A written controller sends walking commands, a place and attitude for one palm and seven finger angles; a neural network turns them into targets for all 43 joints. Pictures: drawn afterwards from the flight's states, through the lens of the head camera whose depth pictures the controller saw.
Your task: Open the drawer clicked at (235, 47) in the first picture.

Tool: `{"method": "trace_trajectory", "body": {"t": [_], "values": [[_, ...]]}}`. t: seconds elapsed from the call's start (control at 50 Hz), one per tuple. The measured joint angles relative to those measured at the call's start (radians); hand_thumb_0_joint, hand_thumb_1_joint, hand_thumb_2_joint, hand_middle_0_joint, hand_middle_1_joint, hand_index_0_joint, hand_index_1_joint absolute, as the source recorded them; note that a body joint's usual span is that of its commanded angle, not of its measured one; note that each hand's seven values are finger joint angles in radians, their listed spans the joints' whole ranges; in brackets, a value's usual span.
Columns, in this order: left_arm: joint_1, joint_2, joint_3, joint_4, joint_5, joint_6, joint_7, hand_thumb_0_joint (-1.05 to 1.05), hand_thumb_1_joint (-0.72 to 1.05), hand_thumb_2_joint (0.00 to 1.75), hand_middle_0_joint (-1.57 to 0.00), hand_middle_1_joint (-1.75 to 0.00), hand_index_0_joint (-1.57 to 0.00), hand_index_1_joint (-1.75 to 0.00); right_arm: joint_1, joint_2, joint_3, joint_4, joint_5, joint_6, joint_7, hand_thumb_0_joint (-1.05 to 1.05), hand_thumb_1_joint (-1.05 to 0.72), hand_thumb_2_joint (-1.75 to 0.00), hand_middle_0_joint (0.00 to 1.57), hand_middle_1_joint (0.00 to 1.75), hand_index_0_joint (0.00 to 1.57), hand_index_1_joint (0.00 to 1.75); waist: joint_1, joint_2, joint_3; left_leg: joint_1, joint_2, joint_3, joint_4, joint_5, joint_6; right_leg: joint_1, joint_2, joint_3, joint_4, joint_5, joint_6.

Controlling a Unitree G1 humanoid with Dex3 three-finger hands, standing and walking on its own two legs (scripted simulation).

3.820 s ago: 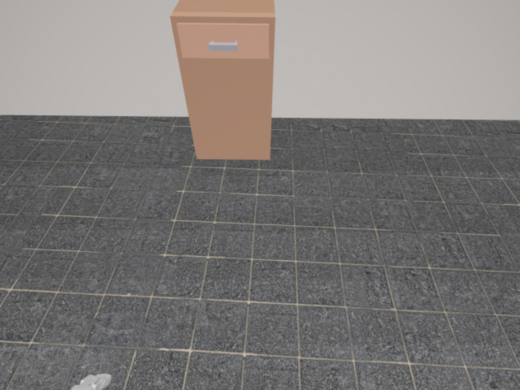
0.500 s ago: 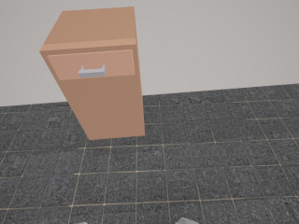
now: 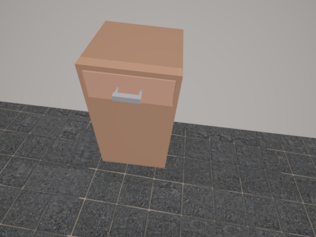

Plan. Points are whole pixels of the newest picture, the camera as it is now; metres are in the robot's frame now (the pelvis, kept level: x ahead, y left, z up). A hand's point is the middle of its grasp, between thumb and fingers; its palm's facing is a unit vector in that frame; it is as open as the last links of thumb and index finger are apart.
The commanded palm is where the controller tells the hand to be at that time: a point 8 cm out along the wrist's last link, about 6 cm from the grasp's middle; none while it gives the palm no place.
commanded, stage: take the last steps up to it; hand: left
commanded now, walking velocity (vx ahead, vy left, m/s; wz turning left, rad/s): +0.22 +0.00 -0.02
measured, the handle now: (128, 94) +0.66 +0.20 -0.08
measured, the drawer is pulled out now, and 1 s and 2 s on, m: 0.00 0.00 0.00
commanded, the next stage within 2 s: come to a stop and stand still in 0.26 s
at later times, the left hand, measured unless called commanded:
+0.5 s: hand (119, 208) +0.23 +0.14 -0.15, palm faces +0.00 -0.97 -0.24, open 7.3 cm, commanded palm none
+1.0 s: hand (78, 234) +0.15 +0.24 -0.16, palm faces +0.07 -0.95 -0.29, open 7.3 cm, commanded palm none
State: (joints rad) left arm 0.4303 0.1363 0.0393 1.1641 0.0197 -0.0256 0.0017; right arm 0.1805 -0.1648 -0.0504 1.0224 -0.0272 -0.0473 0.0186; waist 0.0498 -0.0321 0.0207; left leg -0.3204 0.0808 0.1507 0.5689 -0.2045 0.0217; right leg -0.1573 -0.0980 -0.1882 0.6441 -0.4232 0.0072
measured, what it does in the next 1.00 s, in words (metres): walks ahead: right foot, then left foot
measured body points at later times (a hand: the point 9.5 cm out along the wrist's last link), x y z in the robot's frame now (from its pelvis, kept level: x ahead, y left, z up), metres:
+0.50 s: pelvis +0.14 -0.04 +0.00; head +0.16 -0.07 +0.45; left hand +0.23 +0.19 -0.13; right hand +0.08 -0.23 -0.17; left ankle +0.06 +0.10 -0.70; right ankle +0.18 -0.11 -0.73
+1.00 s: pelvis +0.11 +0.03 +0.00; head +0.09 +0.01 +0.45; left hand +0.14 +0.29 -0.14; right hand +0.20 -0.22 -0.14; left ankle +0.10 +0.13 -0.73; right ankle +0.18 -0.11 -0.73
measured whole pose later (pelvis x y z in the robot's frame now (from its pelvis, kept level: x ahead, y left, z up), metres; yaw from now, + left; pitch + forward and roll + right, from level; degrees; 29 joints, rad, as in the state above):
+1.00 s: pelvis +0.11 +0.03 +0.00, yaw +0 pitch -3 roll +1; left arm 0.27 0.21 0.03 0.99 0.02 0.05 0.05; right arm 0.22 -0.22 -0.04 0.90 -0.02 0.03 0.00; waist 0.02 0.02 0.00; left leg -0.21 -0.01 0.07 0.59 -0.34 0.03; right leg -0.36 -0.09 -0.07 0.62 -0.27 0.00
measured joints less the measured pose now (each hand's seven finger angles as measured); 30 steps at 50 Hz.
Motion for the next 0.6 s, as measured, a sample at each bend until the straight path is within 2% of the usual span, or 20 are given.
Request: {"method": "trace_trajectory", "body": {"t": [0.02,0.06,0.1,0.14,0.24,0.36,0.4,0.42,0.48,0.6], "values": [[-0.004,0.003,0.0,0.002,0.001,0.01,-0.001,0.0,0.91,0.9,-0.2,-0.29,-0.2,-0.3,0.001,0.007,0.004,-0.005,0.0,-0.004,-0.004,0.01,-0.91,-0.9,0.2,0.29,0.2,0.29,-0.002,-0.005,0.008,0.01,-0.006,0.009,0.012,-0.024,0.008,-0.05,-0.002,0.034,0.124,-0.043,-0.009],[-0.017,0.009,0.004,0.002,0.005,0.02,-0.002,0.01,0.91,0.9,-0.2,-0.29,-0.2,-0.3,0.016,0.021,0.003,-0.007,0.006,-0.01,-0.02,0.0,-0.92,-0.9,0.2,0.29,0.2,0.29,-0.012,-0.009,0.013,0.046,-0.019,0.023,-0.014,-0.051,0.016,-0.148,-0.001,0.074,0.317,-0.045,-0.02],[-0.042,0.016,0.008,-0.008,0.006,0.021,-0.005,0.01,0.91,0.9,-0.2,-0.29,-0.2,-0.3,0.034,0.016,-0.003,-0.004,0.011,-0.015,-0.037,-0.01,-0.95,-0.9,0.2,0.3,0.2,0.3,-0.025,-0.009,0.014,0.086,-0.034,0.031,-0.069,-0.041,0.016,-0.229,-0.007,0.093,0.406,0.012,-0.019],[-0.074,0.025,0.012,-0.028,0.007,0.018,-0.005,0.01,0.91,0.9,-0.2,-0.29,-0.2,-0.3,0.058,0.012,0.002,0.012,0.01,-0.016,-0.04,-0.01,-0.95,-0.9,0.2,0.3,0.2,0.3,-0.032,-0.01,0.014,0.123,-0.05,0.035,-0.123,-0.027,0.02,-0.288,-0.015,0.103,0.423,0.07,-0.011],[-0.156,0.04,0.017,-0.082,0.005,0.019,-0.001,0.0,0.91,0.9,-0.19,-0.29,-0.2,-0.3,0.134,0.027,0.015,0.064,0.009,-0.007,-0.039,0.0,-0.94,-0.9,0.2,0.3,0.2,0.29,-0.043,-0.01,0.007,0.2,-0.075,0.034,-0.207,-0.024,0.014,-0.341,-0.022,0.113,0.309,0.139,0.004],[-0.228,0.037,0.015,-0.119,0.003,0.02,0.0,0.0,0.93,0.9,-0.19,-0.29,-0.2,-0.3,0.196,0.046,0.017,0.108,0.001,0.014,-0.032,0.0,-0.92,-0.9,0.2,0.3,0.2,0.29,-0.075,0.017,0.011,0.248,-0.067,0.034,-0.174,-0.097,-0.021,-0.265,0.0,0.095,0.058,0.141,-0.005],[-0.236,0.034,0.012,-0.128,0.004,0.007,-0.001,0.0,0.92,0.9,-0.19,-0.29,-0.2,-0.3,0.214,0.048,0.017,0.119,0.003,0.02,-0.031,0.01,-0.91,-0.9,0.2,0.3,0.2,0.29,-0.081,0.028,0.01,0.244,-0.053,0.036,-0.109,-0.153,-0.041,-0.207,0.018,0.084,-0.047,0.2,-0.013],[-0.245,0.025,0.01,-0.126,0.006,-0.003,0.003,0.0,0.92,0.9,-0.19,-0.29,-0.2,-0.3,0.213,0.044,0.017,0.127,0.007,0.024,-0.031,0.01,-0.91,-0.9,0.2,0.3,0.2,0.29,-0.08,0.048,0.015,0.229,-0.033,0.029,-0.055,-0.185,-0.039,-0.202,0.035,0.077,-0.041,0.201,-0.031],[-0.262,-0.002,-0.011,-0.125,-0.002,-0.019,0.013,0.0,0.92,0.9,-0.19,-0.29,-0.2,-0.3,0.191,0.036,0.019,0.131,0.019,0.046,-0.039,0.01,-0.91,-0.9,0.2,0.3,0.2,0.29,-0.092,0.08,0.027,0.14,-0.024,-0.047,0.156,-0.316,-0.035,-0.174,0.057,0.048,-0.04,0.165,-0.073],[-0.307,-0.012,-0.005,-0.149,-0.007,0.005,0.042,-0.02,0.94,0.9,-0.2,-0.3,-0.2,-0.3,0.093,0.02,0.003,0.091,0.026,0.091,-0.045,0.01,-0.91,-0.9,0.2,0.3,0.2,0.29,-0.069,0.064,0.048,-0.032,-0.053,-0.115,0.39,-0.309,-0.056,-0.127,0.053,0.04,-0.139,0.207,-0.085]]}}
